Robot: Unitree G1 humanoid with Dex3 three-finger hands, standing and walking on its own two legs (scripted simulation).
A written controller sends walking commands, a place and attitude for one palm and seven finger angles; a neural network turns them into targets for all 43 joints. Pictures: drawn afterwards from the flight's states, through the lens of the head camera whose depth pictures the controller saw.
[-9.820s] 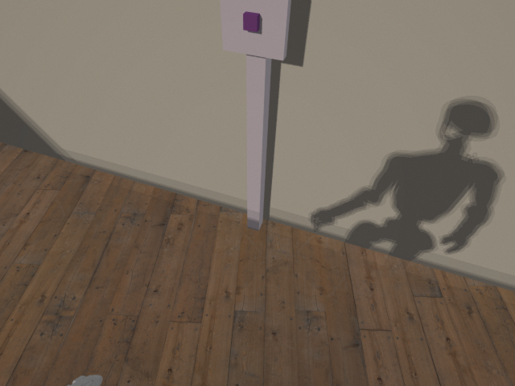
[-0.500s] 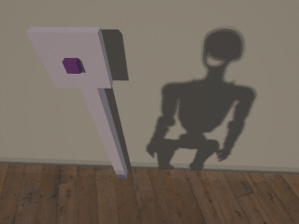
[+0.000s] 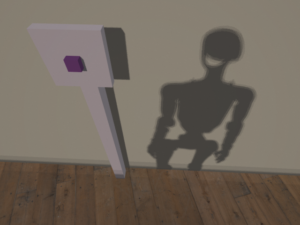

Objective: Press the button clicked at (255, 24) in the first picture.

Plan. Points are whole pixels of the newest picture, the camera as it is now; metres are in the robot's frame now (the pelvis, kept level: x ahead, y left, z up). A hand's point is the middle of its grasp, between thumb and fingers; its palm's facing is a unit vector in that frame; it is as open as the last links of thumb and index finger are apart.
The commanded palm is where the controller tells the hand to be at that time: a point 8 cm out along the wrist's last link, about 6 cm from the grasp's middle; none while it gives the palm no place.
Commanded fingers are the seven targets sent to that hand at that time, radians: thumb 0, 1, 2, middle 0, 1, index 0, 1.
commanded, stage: look again from close up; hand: left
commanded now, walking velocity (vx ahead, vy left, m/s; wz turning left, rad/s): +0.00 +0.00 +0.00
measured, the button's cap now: (74, 63) +0.48 +0.24 +0.18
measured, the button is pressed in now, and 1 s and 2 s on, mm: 0 0 0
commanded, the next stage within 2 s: raise the hand and make a fist in 0.02 s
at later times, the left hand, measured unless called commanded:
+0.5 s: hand (94, 207) +0.16 +0.14 +0.02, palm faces -0.08 -1.00 +0.05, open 5.7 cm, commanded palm +0.11 +0.23 -0.01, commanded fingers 0.00 0.90 0.90 -0.75 -0.90 -0.75 -0.90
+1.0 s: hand (61, 195) +0.17 +0.21 +0.06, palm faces +0.03 -1.00 -0.07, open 3.1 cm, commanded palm +0.13 +0.26 +0.07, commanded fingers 0.00 0.90 0.90 -1.30 -1.50 -1.30 -1.50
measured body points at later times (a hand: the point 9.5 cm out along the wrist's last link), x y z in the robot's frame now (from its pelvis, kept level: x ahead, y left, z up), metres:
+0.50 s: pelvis -0.04 +0.02 -0.04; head -0.02 +0.03 +0.41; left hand +0.16 +0.20 +0.02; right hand +0.19 -0.24 -0.05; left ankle -0.07 +0.13 -0.74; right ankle +0.01 -0.08 -0.74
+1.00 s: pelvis -0.04 +0.04 -0.03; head -0.02 +0.03 +0.42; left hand +0.16 +0.26 +0.06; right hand +0.11 -0.18 -0.11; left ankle -0.07 +0.13 -0.74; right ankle +0.01 -0.08 -0.74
